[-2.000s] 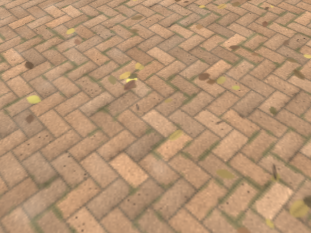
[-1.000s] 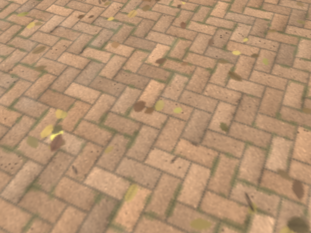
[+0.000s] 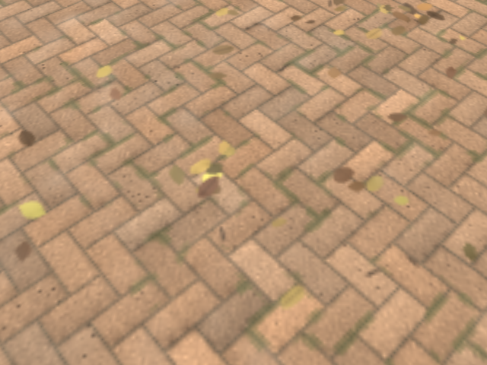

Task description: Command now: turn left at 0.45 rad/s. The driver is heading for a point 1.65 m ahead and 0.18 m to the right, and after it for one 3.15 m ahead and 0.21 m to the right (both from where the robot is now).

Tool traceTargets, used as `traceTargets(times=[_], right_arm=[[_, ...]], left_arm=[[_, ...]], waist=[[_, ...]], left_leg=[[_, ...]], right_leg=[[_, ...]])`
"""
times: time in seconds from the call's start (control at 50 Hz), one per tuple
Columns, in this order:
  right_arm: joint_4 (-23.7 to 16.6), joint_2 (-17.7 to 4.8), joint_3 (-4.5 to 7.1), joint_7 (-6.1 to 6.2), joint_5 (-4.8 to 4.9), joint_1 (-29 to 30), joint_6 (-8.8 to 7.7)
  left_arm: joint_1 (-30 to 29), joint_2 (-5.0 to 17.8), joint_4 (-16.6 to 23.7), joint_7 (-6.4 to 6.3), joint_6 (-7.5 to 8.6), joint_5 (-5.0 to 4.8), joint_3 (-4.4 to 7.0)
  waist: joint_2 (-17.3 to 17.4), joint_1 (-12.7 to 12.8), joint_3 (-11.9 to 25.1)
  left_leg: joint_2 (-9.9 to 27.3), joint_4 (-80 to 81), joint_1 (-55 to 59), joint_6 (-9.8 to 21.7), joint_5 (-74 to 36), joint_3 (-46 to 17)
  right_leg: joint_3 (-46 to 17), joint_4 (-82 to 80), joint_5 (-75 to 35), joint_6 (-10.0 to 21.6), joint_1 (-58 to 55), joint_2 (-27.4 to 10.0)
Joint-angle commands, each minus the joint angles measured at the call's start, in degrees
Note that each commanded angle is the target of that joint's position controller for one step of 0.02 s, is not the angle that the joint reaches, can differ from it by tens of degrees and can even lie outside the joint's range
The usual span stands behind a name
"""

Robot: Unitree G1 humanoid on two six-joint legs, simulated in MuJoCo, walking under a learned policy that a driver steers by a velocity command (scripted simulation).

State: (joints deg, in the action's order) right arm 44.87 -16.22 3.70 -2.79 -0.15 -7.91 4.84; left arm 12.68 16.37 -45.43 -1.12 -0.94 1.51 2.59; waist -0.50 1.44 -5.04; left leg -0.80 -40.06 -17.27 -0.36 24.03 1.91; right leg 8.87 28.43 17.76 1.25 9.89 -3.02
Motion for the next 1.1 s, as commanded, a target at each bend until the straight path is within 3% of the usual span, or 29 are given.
traceTargets(times=[0.02,0.04,0.06,0.08,0.1,0.12,0.14,0.18,0.22,0.32,0.4,0.42,0.44,0.46,0.48,0.5,0.52,0.76,1.1], right_arm=[[-3.22,-4.44,0.79,0.82,-0.67,-2.87,-1.67],[-2.86,-7.66,1.40,1.55,-1.69,-4.96,-2.61],[-4.47,-15.20,2.57,1.98,-1.29,-4.44,-3.43],[-2.74,-13.25,2.57,2.29,-0.09,-9.04,-3.60],[-2.40,-10.06,1.44,2.51,-0.25,-6.42,-3.58],[-2.85,-6.97,0.37,2.81,-0.39,-1.72,-3.41],[-3.19,-6.06,-0.09,3.17,-0.46,1.20,-3.28],[-2.73,-5.44,-0.63,3.59,-0.39,1.05,-3.48],[-1.72,-5.42,-0.96,3.58,-0.45,0.13,-3.95],[0.97,-5.91,-1.42,3.65,-1.16,-0.98,-4.15],[2.69,-5.51,-1.82,3.87,-1.02,0.20,-4.28],[3.12,-5.13,-2.03,3.99,-0.64,1.01,-4.26],[3.66,-4.11,-2.42,4.02,-0.47,0.31,-4.52],[4.16,-2.88,-2.77,3.87,-0.50,-1.27,-4.82],[5.45,-2.49,-2.49,3.66,-0.07,-3.79,-4.54],[7.06,-3.61,-2.42,3.87,-0.60,-3.20,-4.42],[8.03,-4.51,-2.05,4.00,-0.52,-2.87,-4.41],[15.95,-2.06,-2.85,4.51,-0.39,-5.58,-4.82],[20.99,0.34,-3.83,5.14,-0.35,-9.12,-4.86]], left_arm=[[-0.09,10.29,1.92,0.21,0.06,-0.74,2.69],[1.87,8.46,1.69,0.37,-0.07,-0.68,2.23],[2.65,1.95,5.02,0.74,-0.36,-0.15,0.42],[-1.13,4.86,4.41,-0.33,-1.57,-0.29,0.81],[-1.44,5.52,3.98,-0.31,-2.18,-1.00,1.07],[-1.12,5.69,2.95,-0.03,-2.18,-1.32,1.18],[-0.33,6.45,2.11,0.19,-2.07,-0.93,1.48],[2.55,6.69,0.04,0.63,-2.27,-0.09,1.62],[2.73,5.26,-0.66,0.85,-2.50,-0.51,1.25],[0.55,3.56,-1.69,0.20,-2.80,-0.57,0.60],[2.48,2.55,-3.99,-0.68,-1.96,-0.94,0.16],[3.94,1.72,-4.98,-0.82,-1.49,-0.76,-0.21],[4.46,2.43,-5.63,-1.01,-0.75,-0.18,-0.32],[4.80,4.43,-5.81,-1.12,0.10,0.53,-0.32],[0.62,6.70,-6.28,-0.70,0.40,-0.56,0.07],[-0.88,4.21,-6.21,-0.12,0.83,-0.73,-0.47],[-0.16,3.24,-6.85,0.12,1.22,-0.74,-0.80],[2.17,1.68,-13.35,-0.78,1.46,-0.86,-1.80],[5.07,-1.00,-18.13,-1.15,1.60,-0.96,-2.95]], waist=[[-6.80,-2.51,6.63],[1.28,-3.23,8.54],[17.16,-0.97,9.14],[9.95,-5.90,11.49],[7.81,-3.52,7.77],[6.81,-1.74,4.71],[7.79,-0.49,3.70],[7.78,-0.24,5.67],[6.16,-0.46,6.46],[7.59,-2.01,4.30],[6.33,-0.87,4.85],[4.99,0.52,4.94],[2.86,0.71,5.59],[-0.26,-0.46,6.52],[-6.31,-4.15,3.52],[-4.95,-2.81,3.68],[-3.69,-1.88,3.18],[0.20,-1.39,2.23],[-0.07,-1.66,1.65]], left_leg=[[-1.90,16.63,7.94,2.31,-10.64,1.59],[3.84,23.78,16.05,3.74,-16.24,-7.59],[22.37,23.12,22.03,10.56,-43.34,-29.54],[23.60,21.15,16.65,17.41,-46.25,-26.22],[20.06,21.85,14.02,17.33,-42.64,-21.72],[16.24,23.25,11.05,14.89,-37.42,-17.54],[13.30,23.85,11.07,12.66,-35.19,-15.22],[11.20,23.28,11.78,12.10,-39.91,-12.12],[11.32,23.51,12.30,12.05,-38.06,-11.66],[11.31,24.44,9.73,12.24,-25.84,-13.76],[11.12,22.95,7.35,11.43,-22.73,-15.78],[10.33,22.08,5.73,9.85,-21.56,-15.37],[9.47,21.69,2.94,7.38,-19.31,-15.40],[7.06,19.85,1.19,5.34,-17.00,-13.60],[2.14,22.65,5.15,4.53,-14.03,-9.53],[2.60,22.72,10.18,3.97,-15.52,-9.41],[3.10,22.19,11.38,4.10,-16.84,-9.73],[4.12,23.32,8.89,3.23,-18.30,-9.54],[4.71,22.05,8.90,2.91,-19.38,-8.81]], right_leg=[[-7.46,1.98,-28.64,6.00,-1.17,-11.83],[-4.19,10.65,-18.56,2.39,5.61,-8.90],[0.17,22.71,16.80,-2.11,20.08,0.65],[-8.09,28.79,19.29,-2.06,16.99,0.95],[-9.52,31.31,16.18,-1.89,17.33,0.43],[-10.38,29.94,11.76,-1.79,16.71,-0.27],[-10.09,28.41,8.64,-1.90,16.52,-0.28],[-9.14,28.69,5.50,-2.51,13.75,0.85],[-9.31,25.52,4.89,-2.96,12.22,1.04],[-9.11,13.10,5.83,-2.54,8.12,1.71],[-8.63,1.72,2.02,-1.25,1.51,2.55],[-8.54,-5.90,-4.54,-0.83,-2.62,2.32],[-11.78,-10.34,-11.23,-0.47,-7.83,-0.26],[-17.62,-12.02,-14.70,0.44,-10.77,-5.71],[-18.87,-10.34,-15.68,2.17,-2.57,-6.71],[-18.16,-11.02,-12.48,1.94,0.43,-5.86],[-16.54,-11.50,-10.91,1.12,1.16,-4.32],[-15.32,-11.70,-10.12,1.71,-1.54,-2.84],[-15.08,-11.31,-11.48,1.94,-0.50,-2.01]])
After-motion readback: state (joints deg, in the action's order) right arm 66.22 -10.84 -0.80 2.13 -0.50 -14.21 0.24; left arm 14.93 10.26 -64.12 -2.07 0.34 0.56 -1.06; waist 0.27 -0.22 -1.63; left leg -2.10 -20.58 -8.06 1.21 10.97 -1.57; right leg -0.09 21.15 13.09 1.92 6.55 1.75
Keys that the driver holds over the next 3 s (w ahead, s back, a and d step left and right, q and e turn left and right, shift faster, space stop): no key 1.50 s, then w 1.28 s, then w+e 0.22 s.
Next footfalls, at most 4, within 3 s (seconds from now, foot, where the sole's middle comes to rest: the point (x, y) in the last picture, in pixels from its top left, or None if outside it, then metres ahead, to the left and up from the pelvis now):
0.04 left None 0.03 0.11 -0.77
0.44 right None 0.03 -0.10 -0.77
2.28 right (259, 363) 0.46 0.00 -0.77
2.82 left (198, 259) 0.76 0.19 -0.77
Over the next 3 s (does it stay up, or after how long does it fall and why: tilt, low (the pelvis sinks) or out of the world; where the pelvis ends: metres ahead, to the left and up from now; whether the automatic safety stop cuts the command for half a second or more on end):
stays up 0.69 0.12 0.00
